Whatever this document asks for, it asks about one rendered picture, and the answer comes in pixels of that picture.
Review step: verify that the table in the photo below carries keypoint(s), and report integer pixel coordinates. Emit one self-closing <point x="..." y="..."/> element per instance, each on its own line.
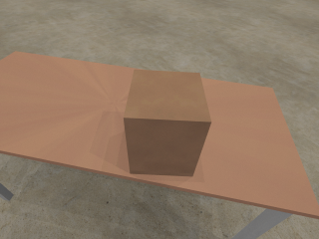
<point x="70" y="113"/>

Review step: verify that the carton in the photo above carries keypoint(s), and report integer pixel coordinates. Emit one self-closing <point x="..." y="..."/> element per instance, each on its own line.
<point x="166" y="122"/>

